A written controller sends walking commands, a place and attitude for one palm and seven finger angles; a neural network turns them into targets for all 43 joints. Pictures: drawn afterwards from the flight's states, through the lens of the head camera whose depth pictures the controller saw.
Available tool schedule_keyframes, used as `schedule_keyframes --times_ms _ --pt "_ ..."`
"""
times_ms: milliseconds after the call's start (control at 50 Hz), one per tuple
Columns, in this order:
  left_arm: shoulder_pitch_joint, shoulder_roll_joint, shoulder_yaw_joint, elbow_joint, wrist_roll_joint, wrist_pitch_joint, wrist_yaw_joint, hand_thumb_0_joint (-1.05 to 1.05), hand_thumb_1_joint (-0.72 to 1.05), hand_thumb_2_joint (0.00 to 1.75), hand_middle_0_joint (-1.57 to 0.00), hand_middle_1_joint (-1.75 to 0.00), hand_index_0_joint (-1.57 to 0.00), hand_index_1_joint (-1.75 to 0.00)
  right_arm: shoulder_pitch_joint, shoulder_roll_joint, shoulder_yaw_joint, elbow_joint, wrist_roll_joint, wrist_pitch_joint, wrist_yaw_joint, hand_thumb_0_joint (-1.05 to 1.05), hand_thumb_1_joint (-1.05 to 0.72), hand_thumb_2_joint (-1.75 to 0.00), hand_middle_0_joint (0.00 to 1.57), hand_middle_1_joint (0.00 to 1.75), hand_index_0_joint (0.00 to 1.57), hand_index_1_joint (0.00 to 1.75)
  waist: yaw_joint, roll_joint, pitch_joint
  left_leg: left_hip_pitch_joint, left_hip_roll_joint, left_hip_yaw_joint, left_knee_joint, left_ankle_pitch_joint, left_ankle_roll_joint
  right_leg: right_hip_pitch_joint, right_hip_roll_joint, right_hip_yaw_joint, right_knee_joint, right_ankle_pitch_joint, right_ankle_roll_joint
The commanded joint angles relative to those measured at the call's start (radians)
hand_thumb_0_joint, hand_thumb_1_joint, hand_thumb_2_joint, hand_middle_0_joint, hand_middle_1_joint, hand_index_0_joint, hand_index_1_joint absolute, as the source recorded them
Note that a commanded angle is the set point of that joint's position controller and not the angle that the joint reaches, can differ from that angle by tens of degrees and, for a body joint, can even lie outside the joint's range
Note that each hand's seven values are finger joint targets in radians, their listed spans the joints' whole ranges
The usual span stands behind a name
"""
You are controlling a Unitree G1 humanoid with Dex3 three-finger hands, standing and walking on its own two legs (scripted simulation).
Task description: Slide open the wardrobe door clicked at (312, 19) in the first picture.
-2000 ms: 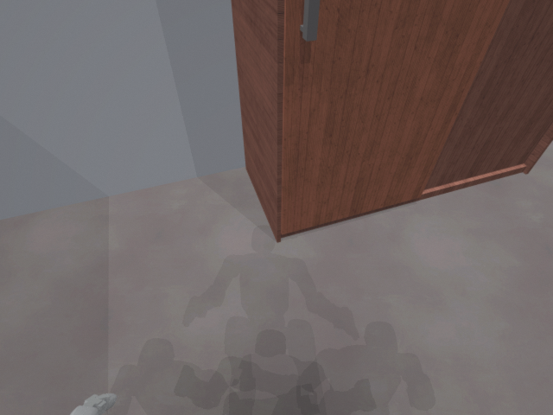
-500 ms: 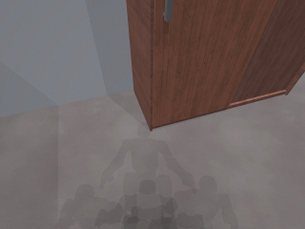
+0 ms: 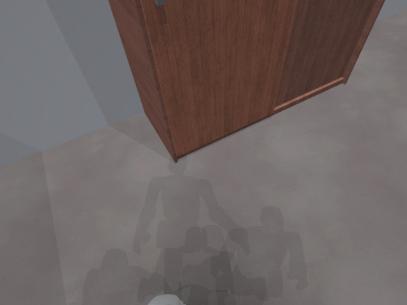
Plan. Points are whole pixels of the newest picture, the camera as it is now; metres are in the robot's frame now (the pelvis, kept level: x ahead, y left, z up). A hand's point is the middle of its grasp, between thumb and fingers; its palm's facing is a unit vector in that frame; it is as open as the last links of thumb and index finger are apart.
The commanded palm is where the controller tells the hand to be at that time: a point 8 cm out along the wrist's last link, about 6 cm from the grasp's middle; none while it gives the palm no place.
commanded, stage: walk to a spot facing it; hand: left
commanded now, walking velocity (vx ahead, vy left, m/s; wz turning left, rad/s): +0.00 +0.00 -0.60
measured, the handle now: out of the picture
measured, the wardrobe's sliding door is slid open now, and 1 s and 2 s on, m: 0.00 0.00 0.00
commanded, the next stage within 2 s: turn to face it in 1.94 s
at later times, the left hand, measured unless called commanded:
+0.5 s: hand out of the picture +0.09 +0.24 -0.15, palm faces -0.18 -0.96 -0.22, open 7.4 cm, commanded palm none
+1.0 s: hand (200, 245) +0.28 +0.05 -0.16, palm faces -0.65 -0.75 -0.10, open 7.4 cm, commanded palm none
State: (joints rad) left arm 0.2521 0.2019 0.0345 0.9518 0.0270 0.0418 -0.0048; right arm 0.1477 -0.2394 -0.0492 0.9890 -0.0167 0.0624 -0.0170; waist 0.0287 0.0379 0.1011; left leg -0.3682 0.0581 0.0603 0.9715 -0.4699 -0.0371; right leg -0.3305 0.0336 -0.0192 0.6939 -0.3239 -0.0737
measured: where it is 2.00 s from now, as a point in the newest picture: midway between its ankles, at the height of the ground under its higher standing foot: (284, 268)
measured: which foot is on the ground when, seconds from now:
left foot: up 0.00-0.46, down 0.48-1.00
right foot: down 0.00-0.48, up 0.50-1.00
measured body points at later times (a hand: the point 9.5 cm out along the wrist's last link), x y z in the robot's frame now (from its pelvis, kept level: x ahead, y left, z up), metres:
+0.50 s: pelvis -0.01 +0.05 +0.01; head +0.00 +0.07 +0.46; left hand +0.10 +0.29 -0.14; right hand +0.01 -0.23 -0.11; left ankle -0.01 +0.16 -0.73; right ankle +0.03 -0.07 -0.71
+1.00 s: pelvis +0.08 +0.00 +0.00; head +0.13 -0.02 +0.45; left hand +0.31 +0.09 -0.15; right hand -0.16 -0.08 -0.12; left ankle -0.01 +0.16 -0.72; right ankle +0.12 -0.16 -0.69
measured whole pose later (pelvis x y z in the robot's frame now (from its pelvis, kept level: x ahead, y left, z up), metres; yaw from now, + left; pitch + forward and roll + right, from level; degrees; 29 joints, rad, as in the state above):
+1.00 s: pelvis +0.08 +0.00 +0.00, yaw -36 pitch +0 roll -1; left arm 0.08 0.18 0.05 0.95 0.03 0.04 -0.06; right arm 0.56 -0.12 -0.01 1.10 -0.04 -0.06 -0.03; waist -0.08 -0.02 0.10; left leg 0.11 0.10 0.34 0.39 -0.47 -0.04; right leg -0.56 -0.04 -0.15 0.77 -0.26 -0.02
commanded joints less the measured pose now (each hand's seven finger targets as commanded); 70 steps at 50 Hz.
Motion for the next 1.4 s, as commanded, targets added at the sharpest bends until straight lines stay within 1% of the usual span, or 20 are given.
schedule_keyframes --times_ms 0,200,340,380,420,440,460,480,520,580,880,920,980,1000,1020,1040,1060,1140,1200,1380 --pt "-0.004 0.210 0.063 -0.095 -0.011 -0.027 0.023 0.00 0.90 0.90 -0.20 -0.30 -0.20 -0.30 -0.034 -0.116 -0.036 -0.097 0.000 -0.034 -0.003 0.00 -0.90 -0.90 0.20 0.30 0.20 0.30 -0.007 -0.164 -0.072 -0.172 0.020 -0.099 0.207 0.114 -0.011 0.072 -0.254 0.436 -0.420 0.187 -0.059" --pt "0.087 0.192 0.077 -0.076 -0.007 -0.030 0.019 0.00 0.90 0.90 -0.20 -0.30 -0.20 -0.30 -0.034 -0.085 -0.031 -0.114 -0.002 -0.036 -0.018 0.00 -0.90 -0.90 0.20 0.30 0.20 0.30 0.018 -0.154 -0.181 -0.196 -0.012 -0.102 0.062 0.111 -0.041 0.253 -0.199 0.459 -0.373 0.325 -0.069" --pt "0.041 0.211 0.082 -0.099 0.003 -0.021 0.009 0.00 0.90 0.90 -0.20 -0.30 -0.20 -0.30 -0.021 -0.095 -0.029 -0.143 -0.001 -0.050 -0.008 0.00 -0.90 -0.90 0.20 0.30 0.20 0.30 0.019 -0.192 -0.141 -0.026 -0.045 -0.086 -0.205 0.040 -0.012 0.078 -0.163 0.568 -0.481 -0.145 -0.094" --pt "-0.009 0.226 0.085 -0.116 0.006 -0.018 0.006 0.00 0.90 0.90 -0.20 -0.30 -0.20 -0.30 0.053 -0.088 -0.031 -0.134 0.007 -0.062 -0.005 0.00 -0.90 -0.90 0.20 0.30 0.20 0.30 -0.011 -0.217 -0.137 0.141 -0.071 -0.070 -0.356 0.013 0.014 -0.044 -0.145 0.569 -0.491 -0.213 -0.078" --pt "-0.080 0.212 0.086 -0.136 0.000 -0.015 0.000 0.00 0.90 0.90 -0.20 -0.30 -0.20 -0.30 0.234 -0.111 -0.041 -0.083 0.010 -0.075 -0.015 0.00 -0.90 -0.90 0.20 0.30 0.20 0.30 -0.102 -0.167 -0.174 0.479 -0.073 -0.055 -0.595 0.115 0.048 -0.255 -0.050 0.465 -0.403 -0.285 0.007" --pt "-0.085 0.155 0.075 -0.151 -0.006 -0.014 -0.009 0.00 0.90 0.90 -0.20 -0.30 -0.20 -0.30 0.301 -0.180 -0.053 -0.066 0.002 -0.081 -0.028 0.00 -0.90 -0.90 0.20 0.30 0.20 0.30 -0.136 0.041 -0.179 0.602 0.093 -0.208 -0.722 -0.045 0.081 -0.409 0.051 0.331 -0.189 -0.319 0.055" --pt "-0.091 0.107 0.075 -0.180 -0.017 -0.016 -0.019 0.00 0.90 0.90 -0.20 -0.30 -0.20 -0.30 0.259 -0.262 -0.063 -0.090 -0.006 -0.085 -0.034 0.00 -0.90 -0.90 0.20 0.30 0.20 0.30 -0.116 0.308 -0.104 0.518 0.385 -0.551 -0.854 -0.294 0.134 -0.546 0.110 0.155 0.133 -0.247 0.096" --pt "-0.128 0.150 0.086 -0.197 -0.007 -0.023 -0.025 0.00 0.90 0.90 -0.20 -0.30 -0.20 -0.30 0.156 -0.250 -0.051 -0.132 0.004 -0.087 -0.032 0.00 -0.90 -0.90 0.20 0.30 0.20 0.30 -0.083 0.191 -0.001 0.286 0.474 -0.594 -0.901 -0.330 0.186 -0.504 -0.017 0.144 0.246 -0.157 0.102" --pt "-0.055 0.164 0.104 -0.137 0.018 -0.016 -0.045 0.00 0.90 0.90 -0.20 -0.30 -0.20 -0.30 0.053 -0.153 -0.020 -0.149 -0.007 -0.103 -0.023 0.00 -0.90 -0.90 0.20 0.30 0.20 0.30 -0.002 0.071 0.027 0.145 0.310 -0.383 -0.878 -0.198 0.138 -0.393 -0.024 0.104 0.416 0.001 0.115" --pt "0.003 0.102 0.087 -0.098 0.017 -0.006 -0.059 0.00 0.90 0.90 -0.20 -0.30 -0.20 -0.30 0.104 -0.114 -0.002 -0.123 -0.003 -0.125 -0.026 0.00 -0.90 -0.90 0.20 0.30 0.20 0.30 0.012 0.071 0.016 0.152 0.192 -0.161 -0.838 -0.027 0.079 -0.394 -0.023 0.053 0.568 0.134 0.121" --pt "-0.326 0.017 0.029 -0.135 0.003 -0.027 -0.066 0.00 0.90 0.90 -0.20 -0.30 -0.20 -0.30 0.476 -0.054 0.006 0.062 -0.019 -0.149 -0.033 0.00 -0.90 -0.90 0.20 0.30 0.20 0.30 -0.122 0.112 0.088 0.502 0.294 0.070 -0.722 0.664 0.149 -0.489 -0.113 -0.109 0.176 0.088 0.086" --pt "-0.326 0.004 0.026 -0.134 0.002 -0.037 -0.064 0.00 0.90 0.90 -0.20 -0.30 -0.20 -0.30 0.470 -0.057 0.005 0.073 -0.020 -0.145 -0.031 0.00 -0.90 -0.90 0.20 0.30 0.20 0.30 -0.105 0.115 0.071 0.474 0.285 0.139 -0.667 0.843 0.138 -0.362 -0.076 -0.144 0.054 0.064 0.051" --pt "-0.109 0.053 0.043 -0.069 0.002 -0.056 -0.045 0.00 0.90 0.90 -0.20 -0.30 -0.20 -0.30 0.414 -0.106 -0.013 0.068 -0.008 -0.145 -0.025 0.00 -0.90 -0.90 0.20 0.30 0.20 0.30 0.004 0.113 -0.085 0.443 0.284 0.207 -0.398 1.215 0.105 -0.025 0.004 -0.185 -0.054 0.039 -0.006" --pt "0.034 0.086 0.058 -0.023 0.007 -0.069 -0.040 0.00 0.90 0.90 -0.20 -0.30 -0.20 -0.30 0.387 -0.111 -0.013 0.056 -0.002 -0.143 -0.020 0.00 -0.90 -0.90 0.20 0.30 0.20 0.30 0.074 0.089 -0.169 0.331 0.256 0.238 -0.204 1.127 0.064 0.219 0.018 -0.188 -0.135 0.131 -0.022" --pt "0.174 0.184 0.083 0.018 0.011 -0.081 -0.027 0.00 0.90 0.90 -0.20 -0.30 -0.20 -0.30 0.396 -0.076 -0.008 0.041 0.014 -0.142 -0.004 0.00 -0.90 -0.90 0.20 0.30 0.20 0.30 0.133 -0.057 -0.296 0.054 0.210 0.244 0.069 0.743 0.026 0.558 -0.161 0.017 -0.161 0.149 -0.087" --pt "0.266 0.272 0.103 0.034 -0.008 -0.084 -0.009 0.00 0.90 0.90 -0.20 -0.30 -0.20 -0.30 0.389 -0.006 0.001 0.001 0.023 -0.147 -0.006 0.00 -0.90 -0.90 0.20 0.30 0.20 0.30 0.134 -0.233 -0.421 -0.228 0.038 0.169 0.405 -0.091 -0.029 0.740 -0.450 0.533 -0.246 0.253 -0.214" --pt "0.234 0.295 0.109 0.028 -0.027 -0.074 0.001 0.00 0.90 0.90 -0.20 -0.30 -0.20 -0.30 0.277 -0.026 -0.006 -0.035 0.020 -0.143 -0.010 0.00 -0.90 -0.90 0.20 0.30 0.20 0.30 0.135 -0.165 -0.372 -0.297 0.047 0.023 0.504 -0.095 0.005 0.656 -0.472 0.594 -0.358 0.237 -0.246" --pt "-0.012 0.129 0.054 -0.013 -0.018 -0.091 0.010 0.00 0.90 0.90 -0.20 -0.30 -0.20 -0.30 0.260 0.016 -0.012 0.003 -0.010 -0.105 -0.003 0.00 -0.90 -0.90 0.20 0.30 0.20 0.30 -0.021 -0.018 -0.039 -0.173 0.152 -0.030 0.368 0.155 0.007 0.054 -0.343 0.274 -0.477 0.120 -0.127" --pt "-0.015 0.096 0.043 0.009 -0.005 -0.108 0.011 0.00 0.90 0.90 -0.20 -0.30 -0.20 -0.30 0.336 0.052 -0.013 0.024 -0.016 -0.084 0.005 0.00 -0.90 -0.90 0.20 0.30 0.20 0.30 -0.081 -0.074 -0.040 -0.133 0.136 -0.012 0.250 0.213 -0.006 -0.034 -0.250 0.147 -0.491 0.175 -0.101" --pt "0.152 0.084 0.035 0.065 -0.006 -0.130 0.014 0.00 0.90 0.90 -0.20 -0.30 -0.20 -0.30 0.019 0.022 -0.014 -0.084 -0.016 -0.100 0.037 0.00 -0.90 -0.90 0.20 0.30 0.20 0.30 0.001 -0.121 -0.002 -0.282 0.116 0.004 -0.105 0.316 -0.023 0.170 -0.246 0.195 -0.494 0.208 -0.120"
